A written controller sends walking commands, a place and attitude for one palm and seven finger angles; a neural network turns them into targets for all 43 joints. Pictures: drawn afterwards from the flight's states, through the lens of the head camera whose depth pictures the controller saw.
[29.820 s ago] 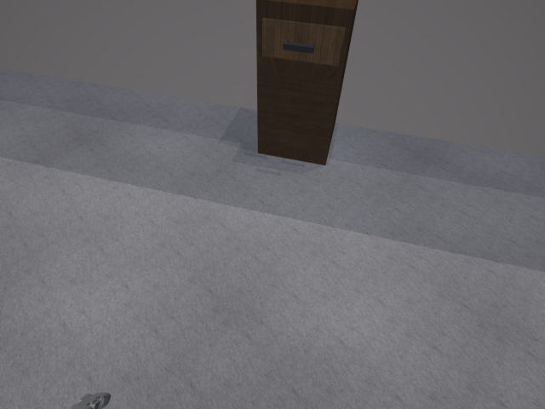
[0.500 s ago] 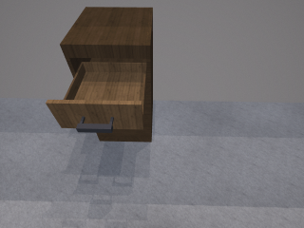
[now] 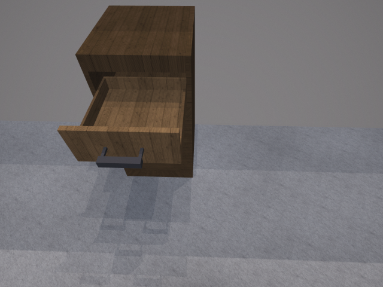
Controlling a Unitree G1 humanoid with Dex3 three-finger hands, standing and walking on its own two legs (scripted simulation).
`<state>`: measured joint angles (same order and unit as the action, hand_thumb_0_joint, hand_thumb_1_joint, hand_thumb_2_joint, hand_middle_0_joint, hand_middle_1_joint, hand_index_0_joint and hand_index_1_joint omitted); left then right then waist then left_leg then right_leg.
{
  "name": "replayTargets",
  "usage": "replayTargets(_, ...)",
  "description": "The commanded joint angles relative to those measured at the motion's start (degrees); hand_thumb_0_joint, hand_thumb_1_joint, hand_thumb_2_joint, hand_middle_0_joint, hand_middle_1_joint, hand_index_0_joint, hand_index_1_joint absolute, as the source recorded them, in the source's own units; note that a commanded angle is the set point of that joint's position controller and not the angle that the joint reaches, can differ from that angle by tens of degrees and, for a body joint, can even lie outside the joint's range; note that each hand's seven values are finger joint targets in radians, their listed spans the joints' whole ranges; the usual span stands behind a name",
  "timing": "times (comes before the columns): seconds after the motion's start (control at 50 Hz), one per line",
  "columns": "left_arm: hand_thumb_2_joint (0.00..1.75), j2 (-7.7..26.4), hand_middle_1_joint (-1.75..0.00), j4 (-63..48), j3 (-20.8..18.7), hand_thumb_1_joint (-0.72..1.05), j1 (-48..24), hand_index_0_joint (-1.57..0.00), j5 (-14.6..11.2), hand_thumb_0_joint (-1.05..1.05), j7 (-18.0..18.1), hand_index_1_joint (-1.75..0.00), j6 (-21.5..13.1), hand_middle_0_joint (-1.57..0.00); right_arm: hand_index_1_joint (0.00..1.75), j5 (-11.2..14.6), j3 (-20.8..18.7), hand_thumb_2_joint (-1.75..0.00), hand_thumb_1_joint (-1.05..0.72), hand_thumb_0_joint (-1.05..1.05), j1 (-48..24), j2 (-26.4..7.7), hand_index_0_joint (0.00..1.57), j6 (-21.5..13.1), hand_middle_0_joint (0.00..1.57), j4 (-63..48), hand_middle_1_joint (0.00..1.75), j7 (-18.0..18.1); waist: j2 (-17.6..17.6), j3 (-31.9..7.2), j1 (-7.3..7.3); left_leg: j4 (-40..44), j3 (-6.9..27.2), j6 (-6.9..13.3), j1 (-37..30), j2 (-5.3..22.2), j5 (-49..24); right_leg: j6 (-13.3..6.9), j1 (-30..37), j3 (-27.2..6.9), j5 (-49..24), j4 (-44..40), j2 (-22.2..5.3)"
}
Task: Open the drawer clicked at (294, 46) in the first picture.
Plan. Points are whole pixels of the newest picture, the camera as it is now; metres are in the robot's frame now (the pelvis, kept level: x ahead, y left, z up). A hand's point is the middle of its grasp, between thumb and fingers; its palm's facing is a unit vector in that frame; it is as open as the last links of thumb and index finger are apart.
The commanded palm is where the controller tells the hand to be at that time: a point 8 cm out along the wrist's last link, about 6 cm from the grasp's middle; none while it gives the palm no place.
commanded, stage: look to check the result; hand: left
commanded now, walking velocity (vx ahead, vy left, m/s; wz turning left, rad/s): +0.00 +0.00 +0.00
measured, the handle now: (121, 156) +0.49 +0.25 -0.11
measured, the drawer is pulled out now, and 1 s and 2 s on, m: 0.30 0.30 0.30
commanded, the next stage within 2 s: stand and wait in 0.10 s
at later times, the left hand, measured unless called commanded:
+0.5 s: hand out of the picture +0.01 +0.18 -0.17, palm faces +0.05 -0.97 -0.22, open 7.4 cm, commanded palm none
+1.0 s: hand out of the picture +0.02 +0.18 -0.17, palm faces +0.05 -0.98 -0.21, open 7.4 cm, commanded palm none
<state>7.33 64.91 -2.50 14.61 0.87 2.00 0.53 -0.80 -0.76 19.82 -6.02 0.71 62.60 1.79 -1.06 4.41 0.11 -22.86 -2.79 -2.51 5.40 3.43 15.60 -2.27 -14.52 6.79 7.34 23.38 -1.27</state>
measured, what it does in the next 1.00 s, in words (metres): stands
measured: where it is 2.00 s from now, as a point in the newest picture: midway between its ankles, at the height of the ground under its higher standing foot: outside the picture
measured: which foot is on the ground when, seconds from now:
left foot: down 0.00-1.00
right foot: down 0.00-1.00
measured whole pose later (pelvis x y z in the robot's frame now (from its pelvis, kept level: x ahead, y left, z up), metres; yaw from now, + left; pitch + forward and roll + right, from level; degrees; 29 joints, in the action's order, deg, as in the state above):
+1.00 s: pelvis +0.01 +0.00 +0.00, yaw +0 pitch -1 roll +0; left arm 8.2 65.4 -2.3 12.9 0.8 1.9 0.3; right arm -0.8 -0.7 18.4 -7.0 0.6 63.5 1.9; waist -1.1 4.7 0.1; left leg -21.0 -2.8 -2.4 3.7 3.4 15.8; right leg -1.8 -13.0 6.8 7.8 22.1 -1.2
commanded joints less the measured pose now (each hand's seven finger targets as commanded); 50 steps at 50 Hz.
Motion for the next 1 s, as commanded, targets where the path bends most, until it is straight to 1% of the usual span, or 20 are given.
replayTargets(0.0,0.9,6.2,-0.3,-1.4,-1.0,0.9,3.1,-0.2,0.0,0.0,0.1,-0.3,-0.9,-0.2,0.3,-0.3,-0.5,-0.9,-0.9,0.0,7.2,-4.0,0.2,-0.3,0.2,0.2,0.3,0.5,0.2,1.7,0.23,5.3,1.7,3.4,6.6,1.7,-3.1,-0.2,4.6,-5.9,4.7,-6.2,-4.9)
replayTargets(0.06,0.9,6.2,-0.3,-1.4,-1.0,0.9,3.2,-0.2,0.0,0.0,0.1,-0.3,-1.1,-0.2,0.3,-0.1,-0.7,-0.9,-0.9,0.0,7.0,-4.1,0.2,-0.4,0.2,0.1,0.3,0.5,0.8,0.8,0.22,5.1,1.7,3.3,5.6,1.9,-4.3,-0.3,5.2,-5.7,2.7,-5.7,-4.8)
replayTargets(0.12,0.9,6.4,-0.3,-1.3,-0.9,0.9,2.8,-0.2,-0.1,0.0,0.1,-0.3,-1.1,-0.2,0.3,-0.3,-0.6,-0.9,-0.9,0.0,6.8,-4.4,0.2,-0.4,0.2,0.3,0.3,0.6,0.0,0.4,0.17,5.4,1.6,3.2,5.9,1.9,-5.0,-0.3,6.1,-5.6,1.2,-5.4,-4.9)
replayTargets(0.14,0.9,6.6,-0.3,-1.2,-0.9,0.9,2.7,-0.2,-0.2,0.0,0.1,-0.3,-1.0,-0.2,0.3,-0.2,-0.5,-0.9,-0.9,0.0,6.6,-4.4,0.2,-0.4,0.2,0.5,0.3,0.6,-0.6,1.3,0.07,5.5,1.5,3.0,6.4,1.9,-4.3,-0.3,5.9,-5.5,2.0,-5.8,-5.0)
replayTargets(0.16,0.9,6.5,-0.3,-1.2,-0.9,0.9,2.7,-0.2,-0.1,0.0,0.1,-0.3,-1.0,-0.2,0.3,-0.1,-0.5,-0.9,-0.9,0.0,6.6,-4.2,0.2,-0.3,0.2,0.3,0.3,0.6,0.3,2.1,0.12,5.5,1.8,3.1,6.3,2.0,-4.2,-0.3,5.2,-5.5,2.6,-5.9,-4.8)
replayTargets(0.18,0.9,6.4,-0.3,-1.2,-0.8,0.9,2.4,-0.2,-0.1,0.0,0.1,-0.3,-0.9,-0.2,0.3,-0.2,-0.5,-0.9,-0.9,0.0,6.7,-4.3,0.2,-0.3,0.2,0.4,0.3,0.6,-0.2,2.4,0.17,5.7,1.7,3.1,6.5,2.0,-3.9,-0.3,5.2,-5.7,3.0,-6.1,-4.9)
replayTargets(0.22,0.9,6.7,-0.3,-1.2,-0.9,0.9,2.3,-0.2,-0.2,0.0,0.1,-0.3,-0.9,-0.2,0.3,-0.3,-0.5,-0.9,-0.9,0.0,6.7,-4.5,0.2,-0.3,0.2,0.5,0.3,0.5,0.8,1.9,0.12,5.6,1.7,3.1,6.5,1.8,-3.5,-0.3,5.5,-5.7,3.9,-6.4,-4.9)
replayTargets(0.26,0.9,6.5,-0.3,-1.1,-0.9,0.9,2.5,-0.2,-0.1,0.0,0.1,-0.3,-0.9,-0.2,0.3,-0.2,-0.6,-0.9,-0.9,0.0,6.5,-4.5,0.2,-0.2,0.2,0.3,0.3,0.5,0.3,2.3,0.15,5.6,1.6,3.1,5.9,2.0,-3.6,-0.3,4.5,-5.7,4.2,-6.4,-4.7)
replayTargets(0.3,0.9,6.9,-0.3,-1.3,-1.0,0.9,1.9,-0.2,-0.1,0.0,0.0,-0.3,-0.9,-0.2,0.3,-0.3,-0.5,-0.9,-0.9,0.0,6.9,-4.6,0.2,-0.3,0.2,0.6,0.3,0.5,-0.2,1.5,0.2,6.0,1.8,3.1,6.4,2.0,-3.5,-0.2,5.7,-5.7,4.0,-6.2,-4.8)
replayTargets(0.36,0.9,6.8,-0.3,-1.2,-1.0,0.9,2.2,-0.2,-0.1,0.0,0.1,-0.3,-0.9,-0.2,0.3,-0.2,-0.6,-0.9,-0.9,0.0,6.4,-4.6,0.2,-0.3,0.2,0.4,0.3,0.5,1.5,1.5,0.13,5.7,1.6,3.1,5.6,1.9,-3.3,-0.2,5.1,-5.7,4.6,-6.5,-4.8)
replayTargets(0.38,0.9,7.0,-0.3,-1.2,-1.0,0.9,1.9,-0.2,-0.1,0.0,0.0,-0.3,-0.9,-0.2,0.3,-0.3,-0.5,-0.9,-0.9,0.0,6.7,-4.9,0.2,-0.3,0.2,0.6,0.3,0.5,0.7,1.4,0.19,5.8,1.5,3.1,5.9,1.9,-3.3,-0.1,5.4,-5.8,4.5,-6.6,-5.0)
replayTargets(0.58,0.9,7.0,-0.3,-1.1,-0.9,0.9,1.8,-0.2,-0.1,0.0,0.1,-0.3,-1.1,-0.2,0.3,-0.3,-0.6,-0.9,-0.9,0.0,6.2,-4.9,0.2,-0.3,0.2,0.7,0.3,0.5,0.0,1.2,0.17,5.9,1.5,3.0,5.5,2.1,-4.4,-0.2,5.9,-5.7,2.5,-6.5,-4.9)
replayTargets(0.64,0.9,7.3,-0.3,-0.9,-0.9,0.9,1.9,-0.2,-0.2,0.0,0.0,-0.3,-1.1,-0.2,0.3,-0.2,-0.6,-0.9,-0.9,0.0,6.0,-5.1,0.2,-0.4,0.2,0.7,0.3,0.6,1.0,0.7,0.08,5.9,1.5,3.0,5.4,2.0,-4.8,-0.2,6.7,-5.7,1.6,-6.4,-5.1)
replayTargets(0.7,0.9,7.1,-0.3,-0.9,-0.8,0.9,1.6,-0.2,-0.2,0.0,0.1,-0.3,-1.1,-0.2,0.3,-0.2,-0.5,-0.9,-0.9,0.0,5.8,-5.1,0.2,-0.4,0.2,0.8,0.3,0.6,-0.9,0.6,0.17,6.1,1.6,2.9,5.2,2.2,-5.7,-0.2,6.8,-5.4,0.2,-5.8,-4.9)
replayTargets(0.74,0.9,7.4,-0.3,-0.9,-0.9,0.9,1.7,-0.2,-0.2,0.0,0.0,-0.3,-1.1,-0.2,0.3,-0.2,-0.5,-0.9,-0.9,0.0,5.4,-5.2,0.2,-0.4,0.2,0.8,0.3,0.6,0.1,1.0,0.02,6.3,1.5,2.8,5.5,2.1,-4.8,-0.1,6.8,-5.5,1.2,-6.2,-5.0)
replayTargets(0.8,0.9,7.2,-0.3,-0.9,-0.8,0.9,1.4,-0.2,-0.1,0.0,0.0,-0.3,-1.0,-0.2,0.3,-0.3,-0.5,-0.9,-0.9,0.0,5.5,-5.2,0.2,-0.3,0.2,0.7,0.3,0.6,0.0,2.2,0.16,6.4,1.7,2.9,5.9,2.1,-4.1,-0.1,5.8,-5.6,2.7,-6.5,-4.9)
replayTargets(0.84,0.9,7.3,-0.3,-1.0,-0.8,0.9,1.5,-0.2,-0.2,0.0,0.0,-0.3,-1.0,-0.2,0.3,-0.3,-0.5,-0.9,-0.9,0.0,5.4,-5.3,0.2,-0.4,0.2,0.7,0.3,0.6,-0.1,1.1,0.09,6.5,1.7,2.9,5.5,2.1,-4.7,-0.1,6.4,-5.6,1.8,-6.1,-4.9)
replayTargets(0.86,0.9,7.2,-0.3,-1.0,-0.9,0.9,1.6,-0.2,-0.1,0.0,0.1,-0.3,-1.1,-0.2,0.3,-0.2,-0.6,-0.9,-0.9,0.0,5.4,-5.3,0.2,-0.5,0.2,0.6,0.3,0.6,0.8,0.8,0.17,6.5,2.0,3.0,4.8,2.4,-5.6,-0.1,6.3,-5.3,0.9,-5.8,-4.7)
replayTargets(0.96,0.9,7.1,-0.3,-1.0,-0.8,0.9,1.5,-0.2,-0.1,0.0,0.1,-0.3,-1.1,-0.2,0.3,-0.2,-0.6,-0.9,-0.9,0.0,4.9,-5.6,0.2,-0.6,0.2,0.5,0.3,0.7,-0.6,0.8,0.15,6.5,1.8,2.9,4.8,2.4,-5.8,-0.1,6.3,-5.5,0.1,-5.6,-4.7)
replayTargets(0.98,0.9,7.4,-0.3,-0.9,-0.8,0.9,1.2,-0.2,-0.1,0.0,0.0,-0.3,-1.1,-0.2,0.3,-0.2,-0.5,-0.9,-0.9,0.0,5.0,-5.5,0.2,-0.6,0.2,0.6,0.3,0.6,0.3,0.5,0.12,6.6,1.9,3.0,4.9,2.5,-6.4,-0.1,7.0,-5.0,-0.7,-5.4,-4.9)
